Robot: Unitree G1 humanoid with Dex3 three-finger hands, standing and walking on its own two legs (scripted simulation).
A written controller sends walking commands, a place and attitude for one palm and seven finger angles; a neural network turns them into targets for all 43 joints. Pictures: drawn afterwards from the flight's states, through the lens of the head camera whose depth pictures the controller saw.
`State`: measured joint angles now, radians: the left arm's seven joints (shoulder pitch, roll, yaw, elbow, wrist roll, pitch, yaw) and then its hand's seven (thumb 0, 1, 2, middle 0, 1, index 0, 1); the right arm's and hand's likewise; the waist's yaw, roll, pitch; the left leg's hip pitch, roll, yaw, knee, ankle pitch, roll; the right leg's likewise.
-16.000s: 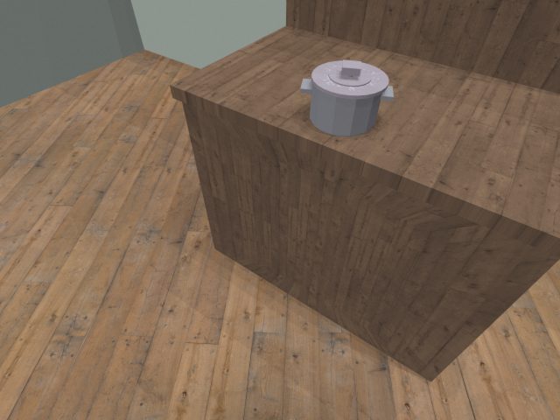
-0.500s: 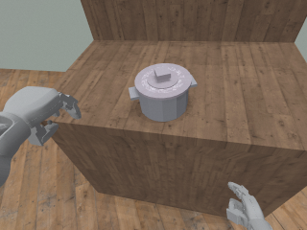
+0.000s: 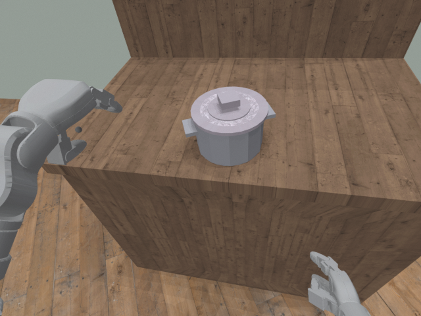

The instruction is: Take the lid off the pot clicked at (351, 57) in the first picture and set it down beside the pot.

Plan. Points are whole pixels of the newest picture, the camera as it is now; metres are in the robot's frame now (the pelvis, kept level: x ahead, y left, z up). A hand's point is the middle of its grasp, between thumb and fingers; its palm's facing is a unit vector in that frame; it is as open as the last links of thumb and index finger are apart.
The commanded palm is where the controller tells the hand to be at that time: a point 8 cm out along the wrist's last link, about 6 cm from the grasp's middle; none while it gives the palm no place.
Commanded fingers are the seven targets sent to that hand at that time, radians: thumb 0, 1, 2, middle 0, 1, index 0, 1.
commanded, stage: move the open hand above the knob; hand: left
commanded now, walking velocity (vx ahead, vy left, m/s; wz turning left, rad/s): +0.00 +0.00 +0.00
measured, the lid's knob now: (228, 99) +0.52 +0.02 +0.16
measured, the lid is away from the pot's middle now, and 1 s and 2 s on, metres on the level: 0.00 0.00 0.00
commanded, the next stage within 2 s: none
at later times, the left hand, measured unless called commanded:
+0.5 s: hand (114, 117) +0.36 +0.20 +0.23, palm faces -0.03 +0.04 -1.00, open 10.0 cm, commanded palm +0.32 +0.19 +0.29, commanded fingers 0.00 -0.38 1.67 -0.87 -0.08 -0.87 -0.08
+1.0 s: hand (165, 98) +0.42 +0.12 +0.23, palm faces -0.06 +0.03 -1.00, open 10.0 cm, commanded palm +0.39 +0.13 +0.29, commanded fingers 0.00 -0.38 1.67 -0.87 -0.08 -0.87 -0.08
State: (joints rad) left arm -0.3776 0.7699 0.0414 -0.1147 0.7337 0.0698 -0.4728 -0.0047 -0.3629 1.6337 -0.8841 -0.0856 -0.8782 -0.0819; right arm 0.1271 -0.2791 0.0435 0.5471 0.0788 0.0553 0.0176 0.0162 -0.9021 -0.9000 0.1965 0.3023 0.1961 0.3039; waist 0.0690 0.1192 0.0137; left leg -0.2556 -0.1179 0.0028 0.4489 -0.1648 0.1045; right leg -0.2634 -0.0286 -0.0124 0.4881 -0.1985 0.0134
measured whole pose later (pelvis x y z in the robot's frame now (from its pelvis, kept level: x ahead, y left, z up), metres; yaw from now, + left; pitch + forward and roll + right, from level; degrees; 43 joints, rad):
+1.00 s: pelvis +0.02 -0.03 +0.00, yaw +0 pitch +0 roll +1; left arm -0.73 0.59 -0.23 0.13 0.81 0.23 -0.48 0.00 -0.37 1.67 -0.89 -0.08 -0.88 -0.08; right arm 0.13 -0.29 0.05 0.57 0.09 0.11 0.03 0.02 -0.90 -0.90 0.20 0.30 0.19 0.30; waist 0.01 0.12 0.00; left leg -0.26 -0.10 -0.01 0.46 -0.20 0.07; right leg -0.28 -0.01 -0.02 0.51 -0.24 -0.02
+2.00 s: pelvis +0.04 -0.04 +0.00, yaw -1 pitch +3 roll +1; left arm -1.03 0.36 -0.37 0.49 0.84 0.34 -0.37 0.00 -0.37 1.67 -0.89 -0.08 -0.88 -0.08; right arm 0.14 -0.28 0.04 0.62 0.08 0.16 0.05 0.01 -0.91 -0.90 0.19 0.30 0.19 0.30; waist -0.03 0.10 -0.05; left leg -0.26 -0.09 0.00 0.43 -0.21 0.06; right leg -0.30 0.00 -0.01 0.51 -0.26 -0.03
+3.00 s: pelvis +0.04 -0.03 +0.00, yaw +0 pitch +3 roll +1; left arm -1.03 0.31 -0.41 0.56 0.83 0.33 -0.37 0.00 -0.37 1.67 -0.89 -0.08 -0.88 -0.08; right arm 0.13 -0.27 0.04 0.62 0.08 0.16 0.05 0.01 -0.91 -0.90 0.19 0.30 0.19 0.30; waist -0.03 0.10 -0.04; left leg -0.27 -0.10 0.00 0.43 -0.21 0.08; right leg -0.30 -0.01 -0.01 0.51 -0.26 -0.01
